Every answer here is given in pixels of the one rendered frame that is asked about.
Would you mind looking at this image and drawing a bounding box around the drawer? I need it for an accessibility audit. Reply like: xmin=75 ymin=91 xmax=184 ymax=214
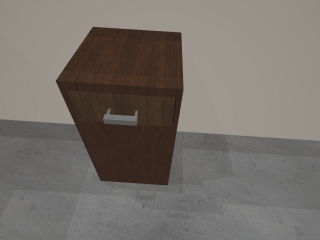
xmin=67 ymin=90 xmax=175 ymax=127

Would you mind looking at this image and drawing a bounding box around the handle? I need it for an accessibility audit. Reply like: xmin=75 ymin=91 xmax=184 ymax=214
xmin=103 ymin=108 xmax=138 ymax=126

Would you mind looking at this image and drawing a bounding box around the cabinet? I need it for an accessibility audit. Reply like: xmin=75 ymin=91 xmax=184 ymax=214
xmin=56 ymin=27 xmax=184 ymax=186

